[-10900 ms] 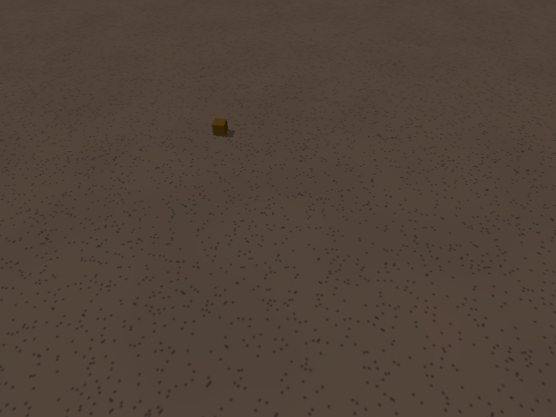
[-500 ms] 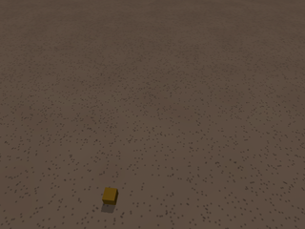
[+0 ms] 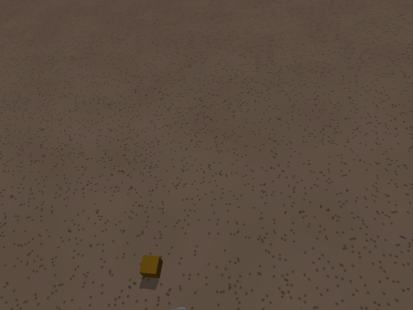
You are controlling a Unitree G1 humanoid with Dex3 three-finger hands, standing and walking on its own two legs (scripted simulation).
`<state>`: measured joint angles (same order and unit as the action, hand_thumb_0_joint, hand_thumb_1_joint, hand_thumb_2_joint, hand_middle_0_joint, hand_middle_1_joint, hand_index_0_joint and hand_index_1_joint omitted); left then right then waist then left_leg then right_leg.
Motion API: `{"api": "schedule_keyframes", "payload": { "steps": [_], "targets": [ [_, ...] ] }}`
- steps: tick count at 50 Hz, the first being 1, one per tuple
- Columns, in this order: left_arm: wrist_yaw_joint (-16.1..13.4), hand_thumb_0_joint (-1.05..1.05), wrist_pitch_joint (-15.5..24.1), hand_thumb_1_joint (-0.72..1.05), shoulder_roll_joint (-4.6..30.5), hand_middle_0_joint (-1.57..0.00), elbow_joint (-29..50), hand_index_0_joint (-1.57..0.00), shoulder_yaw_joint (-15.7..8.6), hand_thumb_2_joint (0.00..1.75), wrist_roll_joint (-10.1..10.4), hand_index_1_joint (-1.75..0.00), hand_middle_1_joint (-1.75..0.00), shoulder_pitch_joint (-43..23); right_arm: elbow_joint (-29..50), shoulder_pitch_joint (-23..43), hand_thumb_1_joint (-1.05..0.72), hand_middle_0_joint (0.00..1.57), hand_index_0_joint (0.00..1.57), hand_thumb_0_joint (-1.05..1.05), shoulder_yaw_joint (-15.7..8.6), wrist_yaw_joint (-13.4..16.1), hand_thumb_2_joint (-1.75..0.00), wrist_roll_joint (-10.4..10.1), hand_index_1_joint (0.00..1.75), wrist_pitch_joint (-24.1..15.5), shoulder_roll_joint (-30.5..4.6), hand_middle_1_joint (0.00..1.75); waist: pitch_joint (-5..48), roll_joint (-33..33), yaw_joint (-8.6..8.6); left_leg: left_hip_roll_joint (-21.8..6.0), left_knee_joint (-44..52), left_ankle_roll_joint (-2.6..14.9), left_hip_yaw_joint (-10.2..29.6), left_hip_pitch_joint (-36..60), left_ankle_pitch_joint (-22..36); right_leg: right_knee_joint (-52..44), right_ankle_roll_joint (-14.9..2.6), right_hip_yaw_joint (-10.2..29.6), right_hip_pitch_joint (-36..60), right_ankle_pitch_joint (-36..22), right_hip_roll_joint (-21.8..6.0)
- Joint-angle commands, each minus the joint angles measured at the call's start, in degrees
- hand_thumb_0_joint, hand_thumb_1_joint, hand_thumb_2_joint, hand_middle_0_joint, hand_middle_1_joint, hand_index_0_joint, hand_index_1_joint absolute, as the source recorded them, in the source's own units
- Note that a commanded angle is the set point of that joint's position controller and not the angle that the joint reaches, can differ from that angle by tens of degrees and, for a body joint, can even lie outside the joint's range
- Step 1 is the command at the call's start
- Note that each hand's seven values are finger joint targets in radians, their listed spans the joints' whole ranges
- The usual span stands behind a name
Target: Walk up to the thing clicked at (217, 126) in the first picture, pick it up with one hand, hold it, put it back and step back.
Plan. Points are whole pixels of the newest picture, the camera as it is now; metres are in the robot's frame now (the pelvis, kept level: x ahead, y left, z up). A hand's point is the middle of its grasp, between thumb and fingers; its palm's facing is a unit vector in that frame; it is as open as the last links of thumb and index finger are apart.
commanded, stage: walk up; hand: left
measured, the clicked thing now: (151, 266) +0.43 +0.32 -0.72
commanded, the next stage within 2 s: stand in 1.42 s
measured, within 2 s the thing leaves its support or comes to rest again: neither
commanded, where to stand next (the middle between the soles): +0.06 +0.03 m, yaw -1 degrees
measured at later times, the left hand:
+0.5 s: hand out of the picture +0.05 +0.34 -0.16, palm faces -0.14 -0.92 -0.38, open 7.4 cm
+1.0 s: hand out of the picture +0.09 +0.29 -0.14, palm faces -0.08 -0.92 -0.39, open 7.4 cm
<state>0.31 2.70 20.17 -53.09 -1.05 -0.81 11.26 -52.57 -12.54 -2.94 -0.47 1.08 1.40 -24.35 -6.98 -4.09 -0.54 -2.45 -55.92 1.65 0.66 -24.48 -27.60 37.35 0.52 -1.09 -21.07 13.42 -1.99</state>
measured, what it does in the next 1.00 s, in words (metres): steps on the spot: left foot, then right foot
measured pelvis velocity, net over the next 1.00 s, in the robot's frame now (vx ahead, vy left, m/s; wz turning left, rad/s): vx -0.01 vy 0.03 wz -0.07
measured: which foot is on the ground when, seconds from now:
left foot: up 0.00-0.14, down 0.16-0.68, up 0.70-0.94, down 0.96-1.00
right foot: down 0.00-0.18, up 0.20-0.64, down 0.66-1.00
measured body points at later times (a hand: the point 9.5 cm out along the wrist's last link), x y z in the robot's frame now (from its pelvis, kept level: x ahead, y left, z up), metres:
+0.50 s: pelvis -0.03 +0.06 +0.00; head +0.01 +0.08 +0.45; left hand +0.05 +0.39 -0.13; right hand +0.01 -0.27 -0.09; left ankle +0.01 +0.16 -0.72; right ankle -0.06 -0.08 -0.68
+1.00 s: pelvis -0.01 +0.03 +0.00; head +0.01 +0.02 +0.45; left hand +0.09 +0.34 -0.11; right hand +0.01 -0.29 -0.13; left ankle +0.04 +0.15 -0.72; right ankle -0.01 -0.11 -0.72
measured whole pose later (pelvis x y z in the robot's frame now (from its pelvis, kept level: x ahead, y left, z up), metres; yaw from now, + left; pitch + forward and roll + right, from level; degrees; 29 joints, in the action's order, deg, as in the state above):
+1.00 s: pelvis -0.01 +0.03 +0.00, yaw -4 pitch -3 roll +0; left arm 0.6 1.2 22.8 -54.9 -1.7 -0.5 11.0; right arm -57.0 -14.2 -2.3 -0.9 0.5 -0.4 -22.1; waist -4.8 -0.2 -0.2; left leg -0.4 -37.8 -0.1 0.4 -17.9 -16.6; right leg 39.7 1.4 -1.4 -15.9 20.8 -3.4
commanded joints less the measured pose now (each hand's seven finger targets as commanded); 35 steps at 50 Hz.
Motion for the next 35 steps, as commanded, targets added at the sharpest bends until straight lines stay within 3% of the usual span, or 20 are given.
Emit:
{"api": "schedule_keyframes", "payload": {
  "steps": [1, 3, 4, 7, 8, 9, 10, 11, 14, 15, 16, 19, 23, 25, 27, 29, 32, 33, 34, 35],
  "targets": [
    [-3.55, 0.0, 0.93, 0.9, 20.26, -0.2, 3.91, -0.2, -5.44, 0.9, 0.58, -0.3, -0.3, 0.62, 3.49, -4.13, -0.9, 0.2, 0.2, 0.0, -3.64, 0.02, -0.9, 0.58, 0.3, 1.33, -10.38, 0.3, 6.29, 15.16, 0.67, -1.88, -1.23, -0.75, 1.48, -1.23, 1.3, -10.01, -14.19, 17.65, 2.79, -26.74, -17.1],
    [-4.01, 0.0, 0.55, 0.9, 20.39, -0.2, 5.1, -0.2, -5.43, 0.9, 0.58, -0.3, -0.3, -0.87, 3.9, -3.42, -0.9, 0.2, 0.2, 0.0, -4.28, -0.22, -0.9, 0.43, 0.3, 1.43, -10.95, 0.3, 8.03, 14.98, 0.95, -1.42, 0.28, -0.86, 0.73, 0.61, 1.46, -7.86, -14.32, 16.81, 1.56, -28.11, -17.29],
    [-4.07, 0.0, 0.24, 0.9, 20.17, -0.2, 5.44, -0.2, -5.3, 0.9, 0.48, -0.3, -0.3, -1.36, 4.0, -2.82, -0.9, 0.2, 0.2, 0.0, -4.61, -0.4, -0.9, 0.35, 0.3, 1.53, -11.05, 0.3, 8.21, 13.76, 0.79, -0.89, 0.86, -0.83, 0.07, 2.92, 1.36, -7.28, -13.59, 15.67, -0.86, -25.03, -16.39],
    [-3.98, 0.0, -1.07, 0.9, 18.68, -0.2, 6.53, -0.2, -4.48, 0.9, 0.59, -0.3, -0.3, -4.82, 3.02, -6.28, -0.9, 0.2, 0.2, 0.0, -5.32, -0.8, -0.9, 0.53, 0.3, 0.88, -10.54, 0.3, 10.25, 12.68, 3.88, 1.09, 15.52, 0.49, -1.54, 13.68, 10.99, 0.87, -8.37, 10.76, -7.76, -13.64, -11.31],
    [-4.02, 0.0, -1.56, 0.9, 16.22, -0.2, 6.32, -0.2, -3.84, 0.9, 0.83, -0.3, -0.3, -3.68, 2.9, -6.58, -0.9, 0.2, 0.2, 0.0, -5.59, -0.55, -0.9, 0.97, 0.3, 0.39, -11.59, 0.3, 9.81, 5.84, 4.21, -1.41, 23.37, 1.29, 3.89, 13.64, 9.9, 8.42, -5.99, 8.46, -9.66, -5.11, -6.14],
    [-4.1, 0.0, -1.87, 0.9, 12.82, -0.2, 6.65, -0.2, -3.03, 0.9, 1.33, -0.3, -0.3, -2.1, 4.77, -4.03, -0.9, 0.2, 0.2, 0.0, -6.29, -0.25, -0.9, 1.68, 0.3, -0.14, -16.12, 0.3, 8.94, -8.66, 3.45, -12.79, 32.02, 5.21, 21.57, 13.06, 13.33, 19.54, -2.6, 3.08, -15.5, 9.12, 2.79],
    [-4.67, 0.0, -2.29, 0.9, 14.46, -0.2, 5.5, -0.2, -3.67, 0.9, 1.21, -0.3, -0.3, -0.9, 6.09, -0.67, -0.9, 0.2, 0.2, 0.0, -6.13, -0.13, -0.9, 0.85, 0.3, -0.5, -17.71, 0.3, 8.44, -6.43, 1.99, -18.14, 33.46, 10.39, 26.54, 8.86, 16.02, 26.13, -2.36, 5.69, -14.01, 23.1, 5.26],
    [-5.12, 0.0, -2.06, 0.9, 16.11, -0.2, 4.8, -0.2, -4.02, 0.9, 0.74, -0.3, -0.3, -2.17, 6.03, 0.69, -0.9, 0.2, 0.2, 0.0, -6.46, -0.14, -0.9, 0.49, 0.3, -0.59, -19.21, 0.3, 7.53, -8.42, 3.3, -21.46, 35.49, 14.87, 31.6, 3.56, 14.23, 30.39, -2.5, 8.56, -11.67, 24.9, 4.46],
    [-3.6, 0.0, -2.3, 0.9, 16.63, -0.2, 2.0, -0.2, -4.69, 0.9, 0.94, -0.3, -0.3, -0.1, 6.45, 4.77, -0.9, 0.2, 0.2, 0.0, -4.81, 1.11, -0.9, 0.71, 0.3, -1.69, -13.42, 0.3, 4.04, -1.76, 0.42, -12.57, 31.36, 9.08, 16.97, 5.1, 14.75, 32.39, -2.71, 10.87, -12.25, 15.15, 3.91],
    [-2.94, 0.0, -2.55, 0.9, 16.27, -0.2, 1.89, -0.2, -4.49, 0.9, 0.9, -0.3, -0.3, 0.87, 5.99, 3.51, -0.9, 0.2, 0.2, 0.0, -4.9, 1.35, -0.9, 0.41, 0.3, -2.43, -14.13, 0.3, 5.2, -2.05, 0.51, -11.98, 31.03, 7.34, 16.81, 8.23, 12.04, 30.38, -2.77, 10.72, -13.01, 13.03, 3.85],
    [-2.42, 0.0, -2.71, 0.9, 16.04, -0.2, 1.45, -0.2, -4.49, 0.9, 0.67, -0.3, -0.3, 2.89, 5.55, 2.63, -0.9, 0.2, 0.2, 0.0, -4.98, 1.47, -0.9, 0.16, 0.3, -3.13, -14.6, 0.3, 7.59, -2.29, 0.24, -12.65, 30.99, 7.5, 17.87, 13.2, 8.68, 28.9, -2.34, 10.59, -13.86, 12.08, 3.69],
    [-1.32, 0.0, -2.21, 0.9, 16.04, -0.2, 2.34, -0.2, -4.53, 0.9, -0.27, -0.3, -0.3, 0.3, 4.43, -2.64, -0.9, 0.2, 0.2, 0.0, -5.12, 1.68, -0.9, 0.37, 0.3, -4.83, -14.38, 0.3, 11.24, -1.65, 3.56, -14.01, 31.89, 7.41, 20.72, 25.58, 3.96, 19.44, -0.79, 10.37, -16.4, 14.0, 2.13],
    [-0.29, 0.0, -1.65, 0.9, 17.49, -0.2, 3.45, -0.2, -5.0, 0.9, -1.18, -0.3, -0.3, -0.7, 4.16, -6.21, -0.9, 0.2, 0.2, 0.0, -6.06, 1.37, -0.9, 0.77, 0.3, -5.53, -17.14, 0.3, 6.31, -3.75, 4.8, -17.89, 35.64, 10.74, 22.66, 23.68, 1.14, 15.81, -0.93, 8.19, -15.63, 18.99, 1.78],
    [0.17, 0.0, -1.02, 0.9, 17.26, -0.2, 3.56, -0.2, -5.08, 0.9, -1.22, -0.3, -0.3, -0.85, 4.69, -6.07, -0.9, 0.2, 0.2, 0.0, -6.11, 0.99, -0.9, 0.8, 0.3, -5.7, -17.47, 0.3, 4.07, -4.8, 4.64, -18.67, 35.98, 12.94, 20.99, 20.82, 2.71, 13.52, -1.44, 6.05, -14.02, 20.42, 0.66],
    [0.72, 0.0, -0.43, 0.9, 16.73, -0.2, 3.11, -0.2, -5.07, 0.9, -0.85, -0.3, -0.3, 0.33, 5.14, -5.27, -0.9, 0.2, 0.2, 0.0, -5.69, 0.61, -0.9, 0.81, 0.3, -5.71, -17.03, 0.3, 3.36, -5.93, 4.06, -16.96, 35.94, 12.29, 16.6, 17.72, 5.51, 10.35, -1.73, 3.12, -9.93, 18.6, 0.27],
    [0.97, 0.0, -0.09, 0.9, 15.66, -0.2, 2.05, -0.2, -5.08, 0.9, -0.45, -0.3, -0.3, 3.28, 5.88, -2.57, -0.9, 0.2, 0.2, 0.0, -5.27, 0.21, -0.9, 0.7, 0.3, -5.25, -16.48, 0.3, 2.99, -7.79, 2.57, -14.43, 35.53, 10.67, 12.17, 11.54, 6.09, 6.64, -1.95, 0.52, -3.05, 14.28, 1.03],
    [0.09, 0.0, 0.62, 0.9, 13.93, -0.2, -1.63, -0.2, -5.47, 0.9, -0.29, -0.3, -0.3, 12.09, 6.96, 3.87, -0.9, 0.2, 0.2, 0.0, -3.36, -0.34, -0.9, 0.02, 0.3, -3.42, -12.49, 0.3, 5.18, -4.46, -3.38, -7.83, 23.89, 5.56, 1.71, -0.86, 4.76, -6.3, -2.04, -3.41, 14.76, 2.01, 4.11],
    [-0.35, 0.0, 0.66, 0.9, 15.72, -0.2, -1.84, -0.2, -6.01, 0.9, -0.59, -0.3, -0.3, 12.9, 7.33, 2.87, -0.9, 0.2, 0.2, 0.0, -2.25, -0.2, -0.9, -0.32, 0.3, -2.93, -9.13, 0.3, 4.68, 3.11, -3.74, -4.18, 16.77, 2.93, -1.87, -6.64, -0.23, -9.73, -2.86, 2.47, 18.05, 5.32, 2.08],
    [-0.84, 0.0, 0.95, 0.9, 19.73, -0.2, -0.68, -0.2, -6.99, 0.9, -1.3, -0.3, -0.3, 12.94, 8.08, 2.38, -0.9, 0.2, 0.2, 0.0, -1.26, 0.02, -0.9, -0.59, 0.3, -2.47, -6.18, 0.3, 3.64, 13.89, -3.82, 0.5, 4.74, 0.13, -5.22, -13.35, -4.84, -18.96, -6.68, 23.23, 16.29, 19.21, -9.42],
    [-1.3, 0.0, 1.29, 0.9, 23.12, -0.2, 2.16, -0.2, -7.01, 0.9, -1.58, -0.3, -0.3, 6.94, 7.2, 2.01, -0.9, 0.2, 0.2, 0.0, -1.71, 0.4, -0.9, -0.59, 0.3, -1.66, -7.46, 0.3, 1.08, 11.42, -2.09, 1.51, -1.15, -0.64, 2.34, -13.44, -4.05, -26.7, -11.62, 36.8, 7.98, 34.64, -18.9]
  ]
}}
